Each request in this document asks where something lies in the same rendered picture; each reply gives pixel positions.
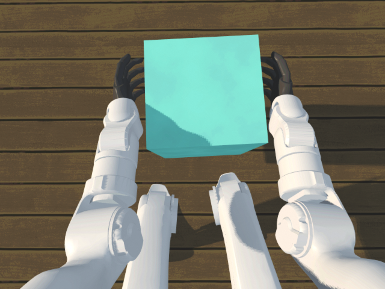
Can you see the robot left hand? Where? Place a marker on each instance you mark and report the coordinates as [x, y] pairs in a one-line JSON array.
[[123, 86]]

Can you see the robot right hand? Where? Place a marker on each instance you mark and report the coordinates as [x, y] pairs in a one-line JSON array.
[[280, 82]]

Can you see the left robot forearm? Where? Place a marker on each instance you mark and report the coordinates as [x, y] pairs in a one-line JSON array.
[[113, 178]]

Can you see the left robot upper arm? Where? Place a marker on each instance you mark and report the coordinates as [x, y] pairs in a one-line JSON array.
[[99, 244]]

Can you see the carton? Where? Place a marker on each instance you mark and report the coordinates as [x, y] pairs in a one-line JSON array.
[[204, 96]]

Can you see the left robot thigh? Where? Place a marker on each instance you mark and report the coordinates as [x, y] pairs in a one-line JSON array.
[[158, 220]]

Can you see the right robot shin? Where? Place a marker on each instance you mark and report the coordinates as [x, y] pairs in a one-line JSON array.
[[230, 176]]

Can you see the right robot upper arm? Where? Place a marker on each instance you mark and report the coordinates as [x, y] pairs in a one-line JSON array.
[[321, 239]]

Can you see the right robot forearm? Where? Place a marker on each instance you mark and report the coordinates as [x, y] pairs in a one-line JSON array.
[[301, 172]]

